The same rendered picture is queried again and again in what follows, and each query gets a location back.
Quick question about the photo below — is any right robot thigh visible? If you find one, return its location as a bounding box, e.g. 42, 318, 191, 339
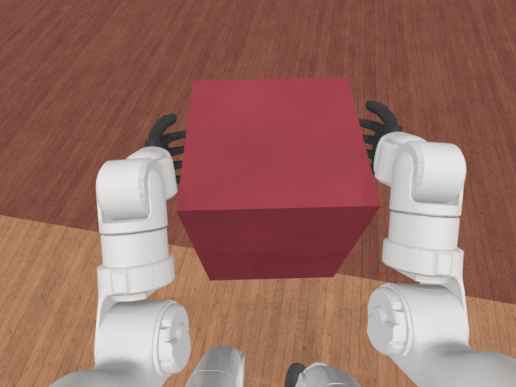
298, 365, 360, 387

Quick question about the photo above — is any right robot forearm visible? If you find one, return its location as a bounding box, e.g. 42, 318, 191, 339
373, 131, 469, 337

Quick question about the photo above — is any carton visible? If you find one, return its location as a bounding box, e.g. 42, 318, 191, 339
176, 77, 381, 281

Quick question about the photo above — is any left robot forearm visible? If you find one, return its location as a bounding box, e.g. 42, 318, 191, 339
94, 146, 177, 363

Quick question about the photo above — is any left robot upper arm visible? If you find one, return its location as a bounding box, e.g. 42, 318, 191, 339
48, 300, 191, 387

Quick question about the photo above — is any left robot hand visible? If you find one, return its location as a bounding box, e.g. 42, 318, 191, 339
145, 114, 186, 184

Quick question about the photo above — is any right robot hand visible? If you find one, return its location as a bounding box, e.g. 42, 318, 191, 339
359, 101, 402, 175

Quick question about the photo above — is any right robot upper arm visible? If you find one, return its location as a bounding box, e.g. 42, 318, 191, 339
367, 283, 516, 387

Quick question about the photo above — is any robot right foot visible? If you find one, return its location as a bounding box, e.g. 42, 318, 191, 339
285, 363, 306, 387

